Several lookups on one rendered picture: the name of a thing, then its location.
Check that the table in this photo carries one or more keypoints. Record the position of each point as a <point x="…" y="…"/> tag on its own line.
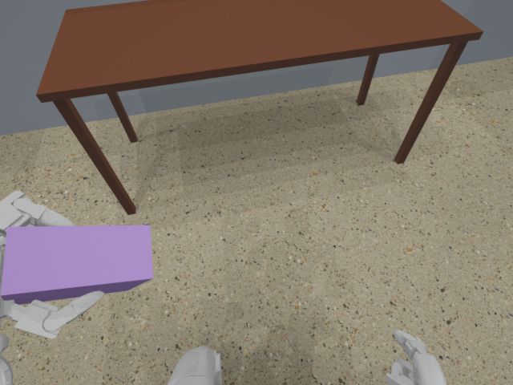
<point x="127" y="46"/>

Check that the robot left thigh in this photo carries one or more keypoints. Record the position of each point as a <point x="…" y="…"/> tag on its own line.
<point x="199" y="366"/>

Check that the sponge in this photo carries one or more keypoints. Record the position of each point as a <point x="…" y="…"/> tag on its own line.
<point x="49" y="263"/>

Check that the right robot hand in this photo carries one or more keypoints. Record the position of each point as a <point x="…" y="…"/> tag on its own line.
<point x="425" y="369"/>

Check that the left robot hand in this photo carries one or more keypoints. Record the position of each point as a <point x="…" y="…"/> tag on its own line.
<point x="38" y="318"/>

